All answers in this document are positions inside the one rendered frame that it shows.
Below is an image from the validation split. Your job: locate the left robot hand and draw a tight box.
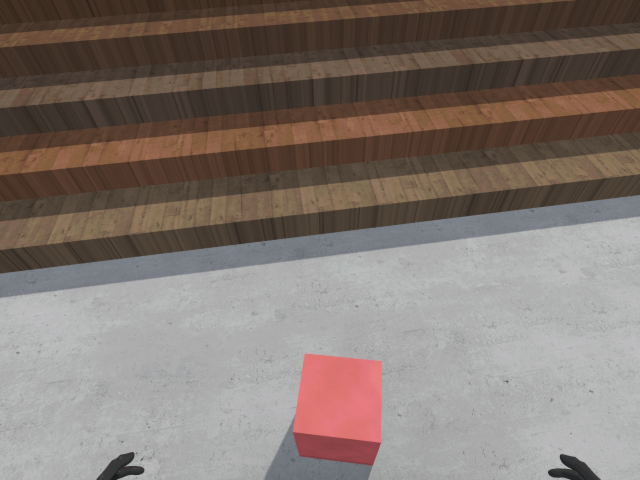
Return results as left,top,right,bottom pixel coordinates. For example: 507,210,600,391
96,452,144,480

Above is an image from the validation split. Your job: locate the carton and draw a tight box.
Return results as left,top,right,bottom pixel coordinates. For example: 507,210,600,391
293,353,382,466

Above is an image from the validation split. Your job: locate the right robot hand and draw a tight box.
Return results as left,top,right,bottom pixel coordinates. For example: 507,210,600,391
548,454,601,480

